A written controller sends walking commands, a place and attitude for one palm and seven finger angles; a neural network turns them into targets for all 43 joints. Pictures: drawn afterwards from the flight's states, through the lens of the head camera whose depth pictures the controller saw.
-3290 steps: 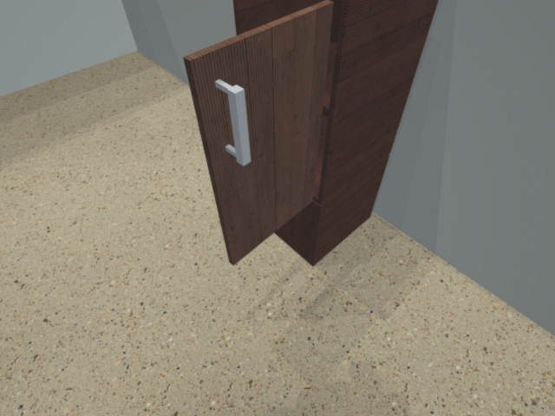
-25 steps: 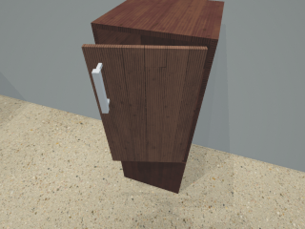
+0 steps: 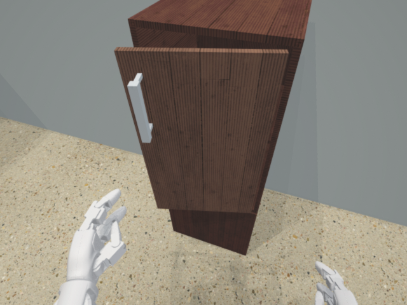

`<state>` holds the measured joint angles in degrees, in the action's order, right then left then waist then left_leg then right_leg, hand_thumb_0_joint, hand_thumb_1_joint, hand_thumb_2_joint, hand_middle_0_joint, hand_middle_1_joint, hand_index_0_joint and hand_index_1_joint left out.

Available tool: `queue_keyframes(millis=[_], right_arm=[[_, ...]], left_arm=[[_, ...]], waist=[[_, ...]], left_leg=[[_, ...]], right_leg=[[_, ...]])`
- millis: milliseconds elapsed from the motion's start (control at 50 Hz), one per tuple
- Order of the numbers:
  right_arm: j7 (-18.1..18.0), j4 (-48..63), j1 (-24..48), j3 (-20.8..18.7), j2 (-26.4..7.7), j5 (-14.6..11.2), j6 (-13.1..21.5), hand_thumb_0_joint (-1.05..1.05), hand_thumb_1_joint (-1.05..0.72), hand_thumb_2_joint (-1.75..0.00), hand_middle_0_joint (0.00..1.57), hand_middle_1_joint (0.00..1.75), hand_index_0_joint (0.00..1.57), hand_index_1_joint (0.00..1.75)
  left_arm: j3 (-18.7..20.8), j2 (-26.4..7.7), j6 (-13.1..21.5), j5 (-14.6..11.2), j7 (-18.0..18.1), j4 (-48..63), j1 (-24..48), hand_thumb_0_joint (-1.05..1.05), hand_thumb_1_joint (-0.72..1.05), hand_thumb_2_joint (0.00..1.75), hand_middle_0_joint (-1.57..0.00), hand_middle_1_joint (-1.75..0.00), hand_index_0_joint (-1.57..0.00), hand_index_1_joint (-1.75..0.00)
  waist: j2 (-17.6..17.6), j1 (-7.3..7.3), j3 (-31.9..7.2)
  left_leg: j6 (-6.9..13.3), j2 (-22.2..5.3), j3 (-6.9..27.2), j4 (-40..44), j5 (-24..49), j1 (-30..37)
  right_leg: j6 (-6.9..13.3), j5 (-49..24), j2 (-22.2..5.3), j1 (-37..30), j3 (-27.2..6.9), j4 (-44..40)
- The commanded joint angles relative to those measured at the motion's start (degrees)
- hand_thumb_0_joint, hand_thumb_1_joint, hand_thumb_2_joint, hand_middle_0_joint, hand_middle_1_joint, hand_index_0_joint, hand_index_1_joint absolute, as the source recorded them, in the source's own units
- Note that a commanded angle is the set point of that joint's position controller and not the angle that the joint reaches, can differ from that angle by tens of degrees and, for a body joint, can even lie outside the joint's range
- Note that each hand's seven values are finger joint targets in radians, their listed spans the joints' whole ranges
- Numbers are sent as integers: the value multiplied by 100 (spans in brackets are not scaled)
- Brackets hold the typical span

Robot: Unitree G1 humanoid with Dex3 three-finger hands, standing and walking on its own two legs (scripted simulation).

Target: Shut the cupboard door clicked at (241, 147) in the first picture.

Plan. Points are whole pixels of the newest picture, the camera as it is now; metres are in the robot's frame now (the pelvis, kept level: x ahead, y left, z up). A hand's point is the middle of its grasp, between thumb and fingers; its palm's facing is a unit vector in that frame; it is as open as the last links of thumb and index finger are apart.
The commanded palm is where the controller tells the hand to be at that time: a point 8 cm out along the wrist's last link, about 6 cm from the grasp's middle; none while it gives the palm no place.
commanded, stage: raise the hand and make a fist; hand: left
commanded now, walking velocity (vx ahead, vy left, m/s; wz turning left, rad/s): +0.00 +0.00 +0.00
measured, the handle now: (143, 109) +0.50 +0.15 +0.15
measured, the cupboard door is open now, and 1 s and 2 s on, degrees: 16 16 16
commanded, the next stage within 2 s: bring the fist close to the handle in 1.66 s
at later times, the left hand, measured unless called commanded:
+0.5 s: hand (137, 253) +0.22 +0.13 +0.03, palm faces -0.17 -0.98 -0.04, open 4.5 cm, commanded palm +0.17 +0.21 +0.06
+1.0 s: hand (96, 220) +0.23 +0.18 +0.13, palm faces +0.01 -1.00 -0.08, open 3.1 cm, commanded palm +0.20 +0.22 +0.12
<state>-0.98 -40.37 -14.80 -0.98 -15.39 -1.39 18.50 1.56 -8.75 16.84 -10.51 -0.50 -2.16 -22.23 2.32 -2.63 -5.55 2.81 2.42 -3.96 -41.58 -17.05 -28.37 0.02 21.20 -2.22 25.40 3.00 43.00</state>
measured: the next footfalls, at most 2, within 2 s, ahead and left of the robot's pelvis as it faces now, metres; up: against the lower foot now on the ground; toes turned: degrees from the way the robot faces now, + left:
none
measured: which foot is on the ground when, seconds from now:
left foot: down 0.00-1.00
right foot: down 0.00-1.00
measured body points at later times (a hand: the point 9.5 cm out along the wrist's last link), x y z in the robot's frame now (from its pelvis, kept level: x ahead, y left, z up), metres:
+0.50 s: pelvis +0.02 -0.04 -0.03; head +0.06 -0.05 +0.41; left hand +0.22 +0.18 +0.04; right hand +0.21 -0.25 -0.12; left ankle +0.05 +0.07 -0.71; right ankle +0.01 -0.12 -0.71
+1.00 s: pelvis +0.03 -0.02 +0.00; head +0.02 -0.02 +0.45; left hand +0.22 +0.23 +0.13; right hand +0.22 -0.24 -0.05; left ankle +0.05 +0.07 -0.71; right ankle +0.01 -0.12 -0.71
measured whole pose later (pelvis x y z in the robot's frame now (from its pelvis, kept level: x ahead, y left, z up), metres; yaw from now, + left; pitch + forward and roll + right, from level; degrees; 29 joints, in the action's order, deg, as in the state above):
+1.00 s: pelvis +0.03 -0.02 +0.00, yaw +0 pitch +3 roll -2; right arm -3.4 -30.3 -14.9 2.4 -13.4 -3.1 14.6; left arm 11.6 -16.4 10.6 -18.4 -13.7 15.8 -23.8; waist 2.7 1.3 -5.4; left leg 2.4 0.0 -1.5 -45.7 -21.6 -27.2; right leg 1.2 23.8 0.7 22.0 4.9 42.8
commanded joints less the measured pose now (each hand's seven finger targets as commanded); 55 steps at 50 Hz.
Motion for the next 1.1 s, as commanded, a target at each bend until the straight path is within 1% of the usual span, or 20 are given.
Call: queue_keyframes(millis=[0, 80, 140, 180, 220, 280, 340, 400, 480, 580, 620, 660, 680, 760, 780, 860, 880, 940, 1000, 1080], right_arm=[[209, 1433, 752, -445, -715, 77, 106, 0, -90, -90, 20, 30, 20, 30], [164, 2109, 948, -403, -593, -23, -148, 0, -90, -90, 20, 30, 20, 30], [98, 2304, 717, -312, -434, 11, -222, 0, -90, -90, 20, 30, 20, 30], [6, 2193, 476, -250, -466, 54, -184, 0, -90, -90, 20, 30, 20, 30], [-61, 1962, 369, -225, -479, 27, -114, 0, -90, -90, 20, 30, 20, 30], [-179, 1762, 340, -130, -611, -16, -6, 0, -90, -90, 20, 30, 20, 30], [-281, 1869, 317, -203, -642, -141, -115, 0, -90, -90, 20, 30, 20, 30], [-310, 2133, 516, -212, -540, -222, -341, 0, -90, -90, 20, 30, 20, 30], [-346, 2165, 698, -113, -231, -126, -517, 0, -90, -90, 20, 30, 20, 30], [-266, 1993, 359, -81, -333, -84, -294, 0, -90, -90, 20, 30, 20, 30], [-245, 1876, 224, -86, -436, -112, -199, 0, -90, -90, 20, 30, 20, 30], [-272, 1853, 196, -112, -537, -166, -115, 0, -90, -90, 20, 30, 20, 30], [-293, 1839, 228, -132, -592, -186, -103, 0, -90, -90, 20, 30, 20, 30], [-359, 1968, 354, -131, -578, -199, -23, 0, -90, -90, 20, 30, 20, 30], [-364, 1917, 400, -117, -554, -170, -39, 0, -90, -90, 20, 30, 20, 30], [-324, 1904, 470, 28, -459, -167, -48, 0, -90, -90, 20, 30, 20, 30], [-318, 1875, 474, 43, -495, -161, -62, 0, -90, -90, 20, 30, 20, 30], [-289, 1835, 478, 92, -534, -202, -58, 0, -90, -90, 20, 30, 20, 30], [-312, 1850, 471, 109, -592, -253, -89, 0, -90, -90, 20, 30, 20, 30], [-403, 1864, 588, 181, -625, -234, -132, 0, -90, -90, 20, 30, 20, 30]], left_arm=[[551, -504, 1477, -353, -1504, -523, -1775, 0, 90, 90, -44, -56, -44, -56], [1243, -1371, 1236, -324, -1618, 1234, -1332, 0, 90, 90, -51, -64, -51, -64], [1191, -1250, 1282, -559, -1288, 2905, -848, 0, 90, 90, -57, -70, -57, -70], [984, -1253, 1584, -627, -1132, 3854, -124, 0, 90, 90, -60, -74, -60, -74], [510, -838, 1796, -670, -1249, 3583, -115, 0, 90, 90, -64, -78, -64, -78], [166, -747, 1746, -720, -1724, 2833, 276, 0, 90, 90, -69, -84, -69, -84], [591, -1143, 785, -652, -2139, 1784, -564, 0, 90, 90, -75, -90, -75, -90], [1300, -1500, -247, -735, -2253, 1781, -1143, 0, 90, 90, -81, -96, -81, -96], [2336, -1757, -386, -1137, -1656, 2726, -1164, 0, 90, 90, -88, -104, -88, -104], [1497, -1177, 448, -1066, -1466, 3103, -806, 0, 90, 90, -97, -114, -97, -114], [1043, -963, 507, -970, -1674, 2648, -726, 0, 90, 90, -101, -118, -101, -118], [869, -963, 378, -962, -1889, 2336, -643, 0, 90, 90, -104, -122, -104, -122], [898, -1052, 262, -947, -1948, 2214, -617, 0, 90, 90, -106, -124, -106, -124], [1472, -1661, 77, -888, -1801, 2929, -254, 0, 90, 90, -113, -132, -113, -132], [1719, -1877, 49, -866, -1631, 3044, -150, 0, 90, 90, -115, -134, -115, -134], [1666, -1527, 42, -962, -1219, 3272, 80, 0, 90, 90, -123, -142, -123, -142], [1660, -1568, -16, -942, -1183, 3204, 224, 0, 90, 90, -124, -144, -124, -144], [1206, -1237, -413, -892, -1328, 2831, 286, 0, 90, 90, -130, -150, -130, -150], [958, -1223, -1005, -796, -1556, 2492, 426, 0, 90, 90, -130, -150, -130, -150], [1438, -1810, -1407, -765, -1549, 2736, 1190, 0, 90, 90, -130, -150, -130, -150]], waist=[[-1843, 540, 320], [701, 875, -628], [1257, 649, -1255], [978, 300, -1370], [626, 29, -961], [51, -302, -393], [-780, -61, -474], [-847, 455, -1306], [-649, 832, -1723], [-262, 440, -821], [-245, 197, -469], [-286, 147, -280], [-510, 144, -227], [-103, 410, -993], [-8, 476, -965], [390, 491, -618], [204, 454, -538], [340, 377, -143], [-16, 353, 56], [-214, 439, 60]], left_leg=[[-404, -37, 362, -519, -432, -1034], [-268, -64, 394, -484, -503, -769], [-180, -195, 654, -651, -131, -277], [-118, -245, 715, -999, 271, -190], [-84, -300, 798, -1206, 336, -268], [-15, -300, 830, -1516, -5, -758], [-33, -284, 692, -1364, -221, -1140], [-44, -164, 580, -1125, 339, -872], [-154, -166, 614, -843, 1102, -443], [-138, -212, 589, -510, 1354, 23], [-119, -228, 621, -473, 1092, 66], [-97, -244, 643, -384, 659, 1], [-74, -248, 654, -390, 514, -47], [-53, -252, 624, -59, 532, 448], [-58, -277, 648, 16, 580, 518], [-144, -327, 713, 389, 534, 785], [-128, -344, 722, 415, 521, 782], [-156, -364, 755, 616, 445, 860], [-104, -367, 735, 763, 380, 883], [-83, -367, 794, 1013, 219, 1062]], right_leg=[[281, 825, 95, 890, -203, -119], [341, 453, 235, 916, -155, 652], [310, -165, 328, 1027, -163, 728], [267, -444, 417, 1265, -204, 795], [228, -467, 464, 1649, -208, 759], [139, -197, 446, 1864, -341, 559], [-8, 245, 266, 1315, -698, -23], [-225, -667, -37, 155, -977, -161], [-332, -2932, -73, -891, -759, 129], [-176, -2719, 182, -28, -337, 95], [-185, -2192, 210, 362, -294, -35], [-118, -1339, 233, 506, -300, -272], [-174, -1067, 191, 456, -457, -440], [7, -600, 191, 2, -342, -538], [42, -683, 236, -63, -270, -508], [141, -744, 363, -63, 85, -504], [127, -739, 370, -105, 76, -562], [123, -789, 371, -84, 120, -724], [77, -811, 337, -204, 57, -988], [88, -533, 327, -438, 27, -1233]])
